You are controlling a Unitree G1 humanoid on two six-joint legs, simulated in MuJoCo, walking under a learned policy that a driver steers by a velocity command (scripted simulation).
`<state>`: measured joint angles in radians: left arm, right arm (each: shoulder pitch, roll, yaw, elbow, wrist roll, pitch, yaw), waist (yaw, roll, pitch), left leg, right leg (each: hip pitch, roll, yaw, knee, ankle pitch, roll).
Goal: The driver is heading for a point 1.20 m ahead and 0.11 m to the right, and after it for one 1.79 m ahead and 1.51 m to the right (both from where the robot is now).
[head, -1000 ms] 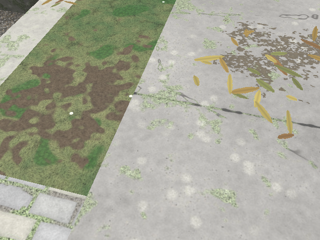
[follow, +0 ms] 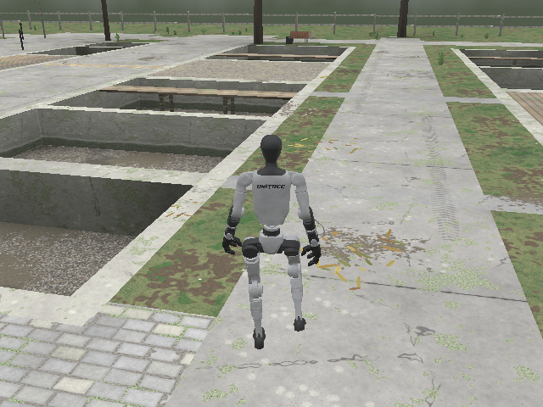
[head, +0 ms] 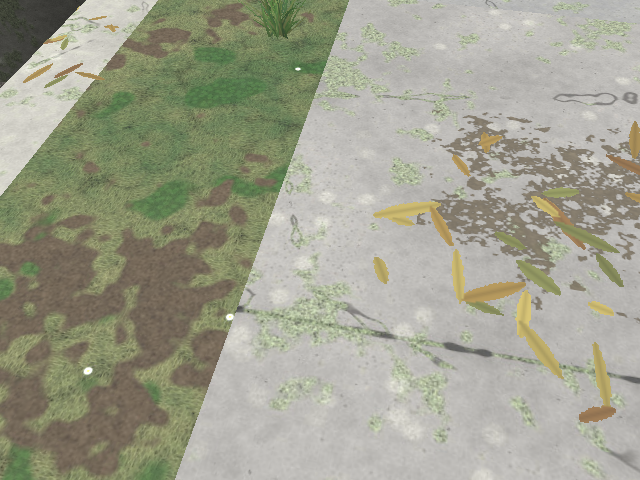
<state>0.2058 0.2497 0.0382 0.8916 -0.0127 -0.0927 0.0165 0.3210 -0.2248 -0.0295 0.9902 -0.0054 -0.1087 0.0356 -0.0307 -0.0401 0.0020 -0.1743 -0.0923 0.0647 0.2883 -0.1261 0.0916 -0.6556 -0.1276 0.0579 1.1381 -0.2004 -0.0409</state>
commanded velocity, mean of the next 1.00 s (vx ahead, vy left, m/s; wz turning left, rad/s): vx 0.50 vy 0.00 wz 0.00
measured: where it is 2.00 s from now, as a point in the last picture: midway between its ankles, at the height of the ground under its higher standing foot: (334, 305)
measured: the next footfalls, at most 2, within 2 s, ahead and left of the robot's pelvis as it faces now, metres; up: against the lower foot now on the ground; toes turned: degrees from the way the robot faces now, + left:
right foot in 0.30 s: +0.34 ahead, -0.17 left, +0.00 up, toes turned -2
left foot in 0.86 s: +0.65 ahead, +0.07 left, +0.00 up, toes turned +3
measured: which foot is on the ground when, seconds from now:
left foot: down 0.00-0.32, up 0.34-0.84, down 0.86-1.00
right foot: up 0.00-0.28, down 0.30-0.86, up 0.88-1.00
